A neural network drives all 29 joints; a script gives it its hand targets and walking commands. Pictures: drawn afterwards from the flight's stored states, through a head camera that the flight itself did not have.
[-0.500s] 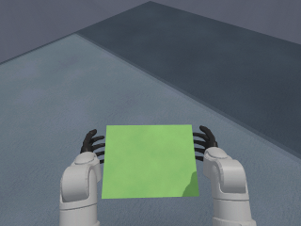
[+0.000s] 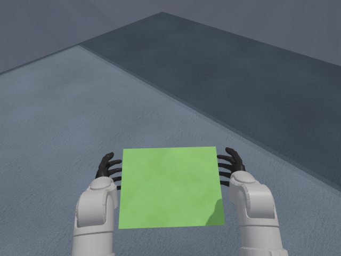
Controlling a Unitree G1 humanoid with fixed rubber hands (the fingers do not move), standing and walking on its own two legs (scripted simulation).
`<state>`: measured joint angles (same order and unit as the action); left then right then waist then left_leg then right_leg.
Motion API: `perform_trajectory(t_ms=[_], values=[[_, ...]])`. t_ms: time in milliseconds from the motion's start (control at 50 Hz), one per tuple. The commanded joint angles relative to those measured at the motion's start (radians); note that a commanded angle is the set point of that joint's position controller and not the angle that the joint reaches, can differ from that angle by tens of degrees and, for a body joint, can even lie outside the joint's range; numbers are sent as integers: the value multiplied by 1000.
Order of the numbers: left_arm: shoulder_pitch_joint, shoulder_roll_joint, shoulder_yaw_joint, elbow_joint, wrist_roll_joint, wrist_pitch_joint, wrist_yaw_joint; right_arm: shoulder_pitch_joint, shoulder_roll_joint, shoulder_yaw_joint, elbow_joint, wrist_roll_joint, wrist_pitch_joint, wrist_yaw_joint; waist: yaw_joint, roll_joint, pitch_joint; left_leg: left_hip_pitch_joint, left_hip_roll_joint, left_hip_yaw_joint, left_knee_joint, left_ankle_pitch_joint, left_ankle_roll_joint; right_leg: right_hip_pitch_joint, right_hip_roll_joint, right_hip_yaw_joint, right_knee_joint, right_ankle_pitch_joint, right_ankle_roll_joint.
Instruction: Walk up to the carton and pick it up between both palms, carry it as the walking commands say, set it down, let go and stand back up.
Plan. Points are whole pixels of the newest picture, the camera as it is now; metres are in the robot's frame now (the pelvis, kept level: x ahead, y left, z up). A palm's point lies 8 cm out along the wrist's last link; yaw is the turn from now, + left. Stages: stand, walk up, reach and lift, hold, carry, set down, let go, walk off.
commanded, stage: carry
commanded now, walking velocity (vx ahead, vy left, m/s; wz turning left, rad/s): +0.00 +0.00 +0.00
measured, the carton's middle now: (170, 188) +0.29 +0.00 -0.04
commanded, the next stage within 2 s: none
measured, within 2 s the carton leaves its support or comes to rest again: neither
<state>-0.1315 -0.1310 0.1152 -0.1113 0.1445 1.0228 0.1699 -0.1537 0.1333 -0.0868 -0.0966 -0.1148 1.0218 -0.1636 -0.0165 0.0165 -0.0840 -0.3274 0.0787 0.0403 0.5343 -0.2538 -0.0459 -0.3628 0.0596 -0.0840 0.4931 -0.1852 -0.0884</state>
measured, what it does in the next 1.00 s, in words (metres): stands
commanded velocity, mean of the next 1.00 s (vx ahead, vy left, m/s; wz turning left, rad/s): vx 0.00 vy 0.00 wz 0.00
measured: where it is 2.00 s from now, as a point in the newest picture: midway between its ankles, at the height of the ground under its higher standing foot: outside the picture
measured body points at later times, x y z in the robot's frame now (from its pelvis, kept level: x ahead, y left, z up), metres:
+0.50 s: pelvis +0.00 +0.03 +0.00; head -0.01 +0.03 +0.45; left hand +0.28 +0.19 +0.04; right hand +0.28 -0.13 +0.04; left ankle +0.01 +0.15 -0.73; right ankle +0.05 -0.06 -0.73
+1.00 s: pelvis +0.00 +0.05 +0.00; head +0.00 +0.04 +0.45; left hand +0.29 +0.21 +0.03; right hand +0.29 -0.11 +0.03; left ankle +0.01 +0.15 -0.73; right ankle +0.05 -0.06 -0.73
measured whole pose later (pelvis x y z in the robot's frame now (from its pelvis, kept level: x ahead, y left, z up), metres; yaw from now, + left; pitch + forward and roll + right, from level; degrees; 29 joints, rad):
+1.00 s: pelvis +0.00 +0.05 +0.00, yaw +0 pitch +2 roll +0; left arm -0.14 -0.13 0.13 -0.03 0.12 0.89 0.16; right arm -0.16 0.13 -0.12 -0.02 -0.11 0.88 -0.14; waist 0.00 0.02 -0.06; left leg -0.32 0.01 0.07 0.56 -0.28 0.02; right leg -0.37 -0.01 -0.05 0.54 -0.21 -0.02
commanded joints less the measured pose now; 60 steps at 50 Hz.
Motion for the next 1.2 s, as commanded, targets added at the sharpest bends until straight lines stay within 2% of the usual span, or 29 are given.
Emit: perform_trajectory(t_ms=[0, 20, 40, 60, 120, 140, 160, 180, 240, 260, 280, 380, 420, 480, 520, 560, 620, 640, 700, 740, 780, 800, 880, 900, 920, 1020, 1100, 1120, 1180], values=[[-605, -882, -559, -242, -337, -88, -238, -551, 870, 512, -245, 304, -81, 230, 12, -38, -339, 80, 29, -49, -55, -5, 57, 170, -202, 207, -142, 90, 29], [-583, -877, -555, -212, -328, -90, -240, -511, 876, 513, -194, 287, -80, 228, 11, -34, -351, 91, 28, -46, -54, 2, 59, 186, -205, 212, -135, 119, 29], [-600, -891, -589, -319, -372, -87, -229, -505, 881, 529, -287, 319, -75, 219, 10, -17, -352, 104, 34, -49, -61, 3, 64, 169, -197, 196, -125, 109, 20], [-623, -864, -578, -337, -375, -85, -225, -517, 861, 516, -293, 318, -72, 214, 11, -26, -359, 89, 31, -50, -62, 6, 65, 177, -197, 195, -124, 93, 23], [-530, -818, -537, -200, -322, -80, -226, -450, 806, 483, -179, 268, -67, 212, 10, -44, -374, 101, 32, -50, -58, 28, 68, 196, -197, 190, -103, 153, 16], [-529, -823, -558, -249, -343, -81, -225, -451, 815, 500, -229, 288, -70, 210, 12, -35, -387, 107, 29, -45, -51, 24, 68, 193, -195, 186, -95, 165, 15], [-531, -813, -548, -195, -325, -81, -232, -449, 796, 481, -186, 262, -73, 213, 9, -24, -381, 109, 30, -47, -59, 34, 69, 181, -192, 176, -90, 150, 10], [-583, -828, -570, -289, -357, -86, -225, -454, 826, 495, -232, 289, -71, 211, 9, -13, -356, 97, 34, -53, -68, 37, 72, 172, -195, 175, -91, 133, 12], [-577, -811, -532, -230, -325, -88, -221, -500, 808, 483, -208, 281, -75, 210, 8, -39, -347, 94, 32, -55, -58, 33, 73, 153, -193, 179, -103, 104, 15], [-558, -788, -507, -185, -305, -97, -220, -488, 778, 462, -166, 265, -84, 211, 6, -20, -350, 112, 34, -56, -62, 55, 74, 148, -195, 165, -85, 123, 8], [-573, -811, -538, -231, -324, -100, -221, -495, 794, 479, -217, 278, -90, 211, 7, -17, -355, 109, 38, -61, -68, 63, 76, 153, -189, 156, -71, 124, 7], [-578, -778, -499, -175, -289, -116, -210, -495, 759, 441, -144, 264, -106, 215, 5, 24, -336, 100, 48, -73, -90, 71, 85, 138, -173, 131, -53, 83, 0], [-575, -799, -511, -188, -299, -117, -211, -514, 781, 467, -180, 280, -111, 214, 7, -1, -321, 91, 45, -75, -93, 50, 89, 127, -175, 136, -63, 44, 3], [-548, -788, -493, -96, -265, -132, -219, -487, 770, 455, -84, 246, -121, 225, 5, -3, -334, 108, 39, -68, -75, 76, 88, 128, -180, 135, -60, 97, 4], [-574, -825, -518, -193, -310, -138, -216, -534, 804, 489, -208, 296, -130, 218, 9, -8, -354, 112, 44, -69, -69, 86, 91, 150, -185, 136, -52, 125, 2], [-582, -800, -488, -123, -280, -153, -222, -527, 770, 446, -119, 255, -143, 224, 6, -13, -347, 126, 44, -68, -62, 127, 91, 140, -185, 130, -39, 179, 7], [-599, -815, -520, -167, -302, -156, -223, -497, 793, 458, -134, 262, -144, 223, 7, -2, -331, 102, 40, -70, -77, 80, 96, 141, -179, 126, -42, 116, 13], [-578, -818, -516, -175, -306, -156, -222, -543, 786, 474, -193, 282, -149, 220, 9, -15, -335, 107, 45, -72, -76, 94, 97, 134, -180, 125, -39, 107, 14], [-556, -788, -492, -85, -269, -162, -226, -484, 760, 436, -68, 239, -154, 229, 6, 8, -348, 125, 49, -78, -79, 116, 103, 135, -173, 119, -30, 121, 15], [-593, -801, -532, -189, -307, -169, -224, -495, 782, 460, -149, 264, -160, 225, 9, -2, -354, 123, 50, -79, -73, 145, 106, 141, -175, 123, -23, 139, 15], [-596, -809, -518, -142, -293, -179, -233, -505, 786, 449, -104, 248, -167, 231, 7, -26, -359, 144, 52, -67, -57, 169, 100, 144, -181, 117, -20, 192, 12], [-586, -793, -515, -142, -292, -183, -232, -490, 769, 443, -106, 248, -174, 231, 8, 0, -364, 138, 55, -76, -64, 168, 106, 147, -180, 120, -19, 174, 15], [-559, -784, -509, -158, -301, -181, -224, -484, 752, 443, -146, 263, -175, 221, 9, 6, -350, 137, 59, -82, -72, 154, 111, 138, -175, 123, -18, 146, 17], [-551, -765, -495, -102, -271, -185, -231, -468, 738, 423, -78, 233, -180, 229, 7, -1, -353, 144, 58, -80, -70, 172, 110, 140, -171, 120, -17, 157, 22], [-581, -766, -496, -141, -283, -190, -224, -492, 738, 423, -113, 248, -184, 225, 8, 10, -343, 135, 59, -81, -75, 157, 109, 138, -171, 119, -16, 142, 23], [-563, -745, -486, -97, -261, -201, -232, -472, 737, 429, -58, 232, -193, 234, 9, -20, -348, 133, 59, -92, -74, 155, 110, 153, -175, 120, -19, 144, 22], [-589, -790, -507, -122, -277, -208, -235, -520, 756, 450, -116, 252, -204, 238, 10, 10, -330, 122, 55, -84, -80, 142, 107, 139, -180, 125, -18, 138, 23], [-582, -789, -499, -106, -274, -206, -235, -527, 755, 447, -117, 252, -204, 236, 9, -10, -325, 119, 60, -93, -86, 147, 109, 143, -174, 122, -20, 133, 23], [-577, -765, -502, -127, -273, -212, -235, -500, 747, 443, -104, 245, -207, 237, 10, 1, -354, 144, 56, -76, -58, 163, 101, 154, -185, 129, -17, 191, 18]])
